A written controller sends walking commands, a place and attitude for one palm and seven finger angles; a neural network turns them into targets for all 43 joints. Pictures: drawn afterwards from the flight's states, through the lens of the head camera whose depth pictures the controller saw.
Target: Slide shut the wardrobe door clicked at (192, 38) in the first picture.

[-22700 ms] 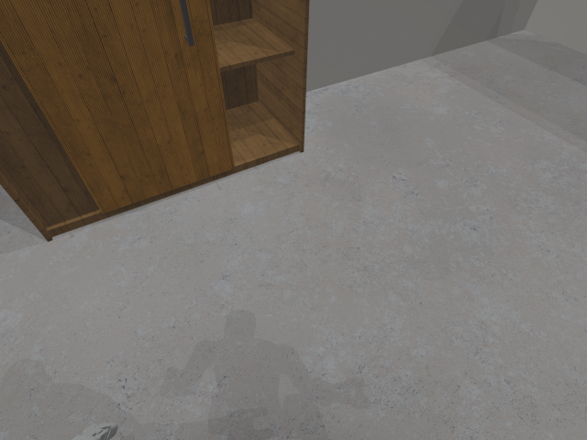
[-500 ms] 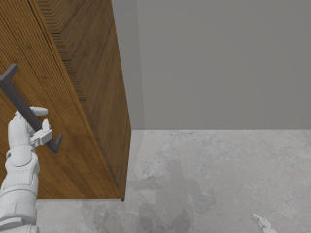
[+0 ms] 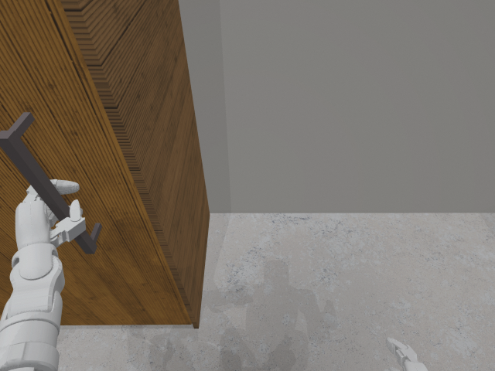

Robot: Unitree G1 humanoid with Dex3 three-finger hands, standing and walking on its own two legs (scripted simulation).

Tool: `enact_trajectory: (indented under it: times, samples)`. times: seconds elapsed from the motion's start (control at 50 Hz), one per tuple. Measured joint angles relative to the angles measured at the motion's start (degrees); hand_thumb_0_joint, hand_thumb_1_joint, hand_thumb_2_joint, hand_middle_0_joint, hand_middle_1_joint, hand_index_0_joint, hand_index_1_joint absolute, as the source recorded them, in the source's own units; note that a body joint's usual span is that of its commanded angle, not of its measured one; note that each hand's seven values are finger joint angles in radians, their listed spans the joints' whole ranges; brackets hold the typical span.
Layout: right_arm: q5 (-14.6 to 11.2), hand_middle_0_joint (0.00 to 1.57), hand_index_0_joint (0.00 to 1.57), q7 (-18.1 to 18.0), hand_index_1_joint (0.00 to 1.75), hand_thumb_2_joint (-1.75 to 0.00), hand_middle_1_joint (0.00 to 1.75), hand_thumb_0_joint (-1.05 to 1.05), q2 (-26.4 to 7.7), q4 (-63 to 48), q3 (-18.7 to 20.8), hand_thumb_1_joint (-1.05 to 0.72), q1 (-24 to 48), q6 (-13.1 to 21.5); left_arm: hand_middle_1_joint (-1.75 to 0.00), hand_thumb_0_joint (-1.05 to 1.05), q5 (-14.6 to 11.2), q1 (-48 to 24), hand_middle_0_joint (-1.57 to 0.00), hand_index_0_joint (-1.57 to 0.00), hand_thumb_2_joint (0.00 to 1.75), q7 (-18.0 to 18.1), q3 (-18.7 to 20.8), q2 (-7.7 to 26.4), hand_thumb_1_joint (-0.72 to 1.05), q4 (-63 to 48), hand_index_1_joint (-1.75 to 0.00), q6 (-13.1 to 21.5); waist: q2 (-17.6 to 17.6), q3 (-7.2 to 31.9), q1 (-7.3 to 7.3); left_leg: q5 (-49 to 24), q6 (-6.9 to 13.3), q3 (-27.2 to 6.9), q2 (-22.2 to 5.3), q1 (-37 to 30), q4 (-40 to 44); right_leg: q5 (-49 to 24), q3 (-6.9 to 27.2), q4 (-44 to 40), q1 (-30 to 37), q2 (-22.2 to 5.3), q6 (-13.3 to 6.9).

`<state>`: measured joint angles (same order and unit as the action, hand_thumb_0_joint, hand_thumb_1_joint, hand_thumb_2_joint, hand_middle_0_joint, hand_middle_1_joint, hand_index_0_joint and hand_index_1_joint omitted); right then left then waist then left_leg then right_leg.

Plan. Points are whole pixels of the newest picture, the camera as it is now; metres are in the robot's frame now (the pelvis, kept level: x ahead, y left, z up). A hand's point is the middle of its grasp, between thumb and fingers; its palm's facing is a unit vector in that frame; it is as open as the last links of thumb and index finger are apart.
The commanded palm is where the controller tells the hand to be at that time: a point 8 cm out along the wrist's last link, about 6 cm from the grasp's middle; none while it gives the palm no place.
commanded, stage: stop walking and hold the door there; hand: left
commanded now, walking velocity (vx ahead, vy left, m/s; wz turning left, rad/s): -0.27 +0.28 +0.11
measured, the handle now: (62, 195) +0.36 +0.34 +0.08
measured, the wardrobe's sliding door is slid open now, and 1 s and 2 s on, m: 0.00 0.00 0.00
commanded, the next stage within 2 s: loosen the grip on the handle in 1.62 s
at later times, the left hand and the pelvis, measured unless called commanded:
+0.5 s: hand (75, 222) +0.32 +0.31 +0.07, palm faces +0.37 -0.89 -0.26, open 5.6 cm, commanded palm +0.28 +0.34 +0.07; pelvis -0.05 +0.06 -0.01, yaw +0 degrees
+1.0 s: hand (69, 224) +0.31 +0.32 +0.07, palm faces +0.11 -0.98 -0.15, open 5.6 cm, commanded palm +0.29 +0.35 +0.07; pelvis -0.08 +0.18 -0.02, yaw +2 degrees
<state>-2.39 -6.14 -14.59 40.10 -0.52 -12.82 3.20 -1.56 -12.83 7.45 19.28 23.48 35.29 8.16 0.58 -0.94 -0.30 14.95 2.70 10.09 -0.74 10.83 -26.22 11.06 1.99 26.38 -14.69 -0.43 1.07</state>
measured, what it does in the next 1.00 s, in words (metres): steps to the left: right foot, then left foot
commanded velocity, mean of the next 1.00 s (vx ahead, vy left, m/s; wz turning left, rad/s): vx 0.00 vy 0.11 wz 0.06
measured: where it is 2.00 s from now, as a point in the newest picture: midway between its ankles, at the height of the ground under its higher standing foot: outside the picture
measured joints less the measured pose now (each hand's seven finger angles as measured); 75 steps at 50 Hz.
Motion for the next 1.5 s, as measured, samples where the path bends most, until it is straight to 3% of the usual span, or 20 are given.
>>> enact_trajectory:
  times: [0.2, 0.24, 0.28, 0.32, 0.4, 0.5, 0.52, 0.56, 0.62, 0.66, 0.76, 0.8, 0.84, 0.9, 1.0, 1.04, 1.1, 1.28, 1.38, 1.5]
  samples:
    - [-0.03, 0.2, 0.2, -0.2, 0.3, -0.89, 0.3, 0.01, -2.87, -1.55, 2.09, -0.9, 3.19, -4.09, -1.39, -0.04, 0.24, -3.31, -0.44, -0.4, 0.83, -0.08, -1.99, -1.46, 0.68, -1.38, -1.4, 0.1, 1.01, -1.74, 1.34, 0.44, -1.75, -1.92, 1.6, 4.82, -3.8, -0.85, -1.4, 1.02, -2.74, -2.01, 1.39]
    - [-0.12, 0.2, 0.2, -0.32, 0.3, -0.9, 0.3, 0.01, -3.07, -1.32, 2.15, -0.9, 3.38, -4.83, -1.39, -0.03, 0.25, -4.49, -0.45, -0.41, 0.83, -0.08, -3.13, -1.98, 0.69, -1.64, -1.4, 0.05, 0.15, -2.11, 1.42, -0.63, -0.62, -1.68, 3.1, 4.73, -2.66, -0.93, -1.11, 1.64, -3.35, -3.4, 2.23]
    - [-0.28, 0.2, 0.2, -0.41, 0.3, -0.9, 0.3, 0.01, -2.96, -1.65, 1.82, -0.9, 3.42, -5.4, -1.39, -0.03, 0.26, -5.39, -0.45, -0.41, 0.83, 0.02, -4.13, -2.21, 0.69, -1.97, -1.4, 0.19, -0.59, -2.56, 1.18, -1.8, 2.52, -0.92, 4.25, 4.61, -1.72, -0.22, -0.62, 3.33, -4.52, -4.44, 1.92]
    - [-0.39, 0.2, 0.2, -0.23, 0.3, -0.9, 0.3, 0.01, -2.49, -2.23, 1.4, -0.9, 3.56, -5.46, -1.4, -0.03, 0.02, -6.1, -0.45, -0.4, 0.83, 0.34, -4.85, -2.43, 0.7, -2.04, -1.4, 0.34, -0.43, -3.4, 0.85, -2.14, 4.51, -0.1, 4.51, 4.65, -1.71, 8.22, -0.95, 10.66, -7.05, -4.7, 0.74]
    - [-0.02, 0.2, 0.2, 1.02, 0.3, -0.9, 0.3, 0.01, -0.64, -1.61, 0.49, -0.9, 3.37, -3.28, -1.4, -0.02, -0.76, -7.68, -0.45, -0.36, 0.82, 0.99, -5.86, -3.58, 0.72, -1.1, -1.4, 0.0, 1.51, -5.22, 0.44, -2.97, 5.46, 0.59, 4.0, 3.74, -0.87, 15.81, -4.05, 24.87, -9.3, -3.69, 0.27]
    - [0.81, 0.2, 0.2, 2.64, 0.3, -0.9, 0.3, 0.01, 1.47, -0.04, -0.91, -0.9, 2.77, -1.6, -1.38, -0.02, -1.72, -9.02, -0.41, -0.34, 0.81, 1.25, -6.95, -4.5, 0.74, -1.14, -1.4, -1.73, 2.32, -6.34, -0.54, -4.04, 6.02, 2.11, 4.95, 2.87, 0.82, 16.34, -8.59, 19.89, -3.98, -3.69, -0.06]
    - [1.13, 0.2, 0.2, 2.99, 0.3, -0.9, 0.3, 0.01, 1.65, 0.0, -1.04, -0.9, 2.62, -1.5, -1.38, -0.02, -1.93, -9.16, -0.4, -0.34, 0.8, 1.1, -7.08, -4.68, 0.74, -1.29, -1.4, -2.02, 2.44, -6.38, -0.64, -4.13, 5.61, 2.39, 5.35, 3.1, 0.85, 14.98, -9.54, 15.48, -1.73, -3.74, -0.59]
    - [1.39, 0.2, 0.2, 3.95, 0.3, -0.89, 0.3, 0.01, 1.54, -0.32, -1.14, -0.9, 2.64, -1.67, -1.37, -0.02, -1.91, -9.98, -0.41, -0.33, 0.8, 0.72, -7.61, -4.92, 0.74, -2.2, -1.4, -2.15, 2.26, -6.53, -0.58, 1.11, 0.34, 0.6, 6.3, 7.98, -8.09, 6.6, -10.54, 6.65, 1.33, -4.62, -2.42]
    - [1.16, 0.2, 0.21, 4.65, 0.3, -0.89, 0.3, 0.01, 0.71, 0.64, -0.96, -0.9, 4.93, -1.77, -1.37, -0.02, -2.44, -9.92, -0.41, -0.33, 0.8, 0.57, -7.58, -5.79, 0.75, -4.83, -1.4, -1.02, 2.01, -9.47, -0.62, 8.26, -4.65, -7.82, 6.41, 16.7, -33.85, 5.83, -9.19, 8.06, 0.27, -5.91, -0.65]
    - [1.18, 0.2, 0.21, 4.34, 0.3, -0.89, 0.3, 0.01, 0.77, 0.79, -0.91, -0.9, 5.17, -1.58, -1.38, -0.02, -1.85, -9.24, -0.42, -0.34, 0.8, -0.25, -7.44, -6.18, 0.74, -6.54, -1.4, -0.39, 0.01, -10.1, -0.12, 8.75, -5.76, -10.07, 4.26, 18.36, -39.42, 6.03, -8.14, 7.63, 0.19, -7.9, 0.79]
    - [1.61, 0.2, 0.2, 2.47, 0.3, -0.89, 0.3, 0.01, -0.13, -0.35, -0.22, -0.9, 5.2, -1.61, -1.39, -0.02, -0.43, -6.75, -0.43, -0.39, 0.82, -1.55, -9.12, -7.53, 0.72, -12.42, -1.4, 0.08, -4.7, -10.08, 2.0, 8.21, -5.39, -7.92, -1.71, 11.05, -19.02, 5.43, -5.49, 7.81, -1.13, -14.52, 4.53]
    - [1.51, 0.2, 0.2, 1.74, 0.3, -0.9, 0.3, 0.01, -1.14, -1.42, 0.55, -0.9, 5.33, -1.87, -1.39, -0.01, -0.16, -6.38, -0.44, -0.4, 0.82, -1.79, -10.7, -8.72, 0.71, -15.75, -1.4, -0.67, -4.69, -9.6, 2.62, 1.73, -5.46, -5.51, -2.89, 6.31, -8.48, 6.39, -4.57, 10.7, -3.04, -16.14, 5.62]
    - [1.03, 0.2, 0.2, 1.1, 0.3, -0.9, 0.3, 0.01, -1.4, -2.42, 2.02, -0.9, 5.64, -1.44, -1.4, -0.01, -0.54, -7.24, -0.44, -0.41, 0.83, -1.9, -13.01, -9.52, 0.72, -18.69, -1.4, -1.49, -3.1, -9.4, 2.55, -1.14, -5.37, -5.21, -4.49, 5.11, -6.58, 11.89, -2.91, 18.8, -6.9, -14.91, 3.72]
    - [0.68, 0.2, 0.2, 1.65, 0.3, -0.9, 0.3, 0.01, 2.75, -1.3, 2.03, -0.9, 6.68, -0.32, -1.4, 0.0, -0.68, -9.98, -0.45, -0.38, 0.84, -1.66, -15.5, -10.48, 0.74, -19.45, -1.4, -2.6, -4.55, -11.79, 1.01, 2.18, -6.73, -5.13, -4.2, 5.98, -10.32, 18.31, -0.71, 29.4, -9.73, -8.78, 1.32]
    - [1.02, 0.2, 0.2, 4.08, 0.3, -0.9, 0.3, 0.01, 6.32, -1.05, -1.44, -0.9, 5.3, 0.83, -1.4, 0.01, -0.93, -11.66, -0.45, -0.33, 0.83, -0.96, -18.51, -13.26, 0.77, -18.12, -1.4, -4.65, -1.8, -11.87, -1.0, 1.74, -6.73, -6.05, -4.07, 5.77, -9.84, 8.58, -5.29, 13.77, -4.28, -0.62, -0.82]
    - [1.22, 0.2, 0.2, 4.2, 0.3, -0.9, 0.3, 0.01, 6.5, -0.42, -2.56, -0.9, 6.05, 0.38, -1.4, 0.0, -0.8, -11.48, -0.45, -0.32, 0.81, -1.11, -18.77, -13.93, 0.77, -17.22, -1.4, -4.59, 1.13, -12.15, -0.6, 2.62, -6.4, -6.97, -5.06, 5.7, -10.91, 5.97, -5.98, 11.81, -2.81, 0.74, -3.05]
    - [1.22, 0.2, 0.2, 3.91, 0.3, -0.89, 0.3, 0.01, 6.78, 0.09, -3.12, -0.9, 6.01, 0.21, -1.4, 0.01, -1.26, -11.16, -0.45, -0.33, 0.8, -1.96, -20.08, -14.35, 0.77, -15.74, -1.4, -4.21, 2.1, -10.55, -0.21, 5.8, -4.71, -8.54, -3.44, 6.44, -13.07, 6.5, -6.4, 10.07, -2.36, 0.58, -3.8]
    - [1.96, 0.2, 0.2, 3.13, 0.3, -0.89, 0.3, 0.01, 4.85, -1.33, -1.5, -0.9, 5.56, 0.87, -1.39, 0.02, -1.53, -11.8, -0.44, -0.36, 0.8, -2.09, -23.68, -14.93, 0.76, -12.86, -1.4, -4.02, 0.17, -9.01, -1.43, 0.32, -3.52, -7.28, -1.71, 1.21, -2.63, 11.54, -2.78, 15.91, -3.8, 0.45, -0.89]
    - [1.62, 0.2, 0.2, 3.59, 0.3, -0.9, 0.3, 0.01, 4.35, -2.38, -1.22, -0.9, 4.92, 1.09, -1.38, 0.02, -1.55, -11.83, -0.44, -0.34, 0.81, -1.63, -23.59, -14.03, 0.77, -12.39, -1.4, -4.24, -0.4, -8.93, -2.55, 0.31, -4.82, -7.18, -2.13, 0.49, -2.48, 2.76, -2.79, 5.33, 0.45, 0.4, -0.94]
    - [1.11, 0.2, 0.2, 2.1, 0.3, -0.9, 0.3, 0.01, 2.43, -2.08, -0.7, -0.9, 5.69, -0.61, -1.37, 0.01, -2.04, -9.83, -0.43, -0.32, 0.82, -1.55, -20.65, -14.04, 0.77, -10.94, -1.4, -3.33, 2.67, -6.49, -0.26, 1.5, -4.71, -8.73, -3.46, 2.75, -4.51, 3.2, -4.36, 2.25, 0.7, 2.15, -3.34]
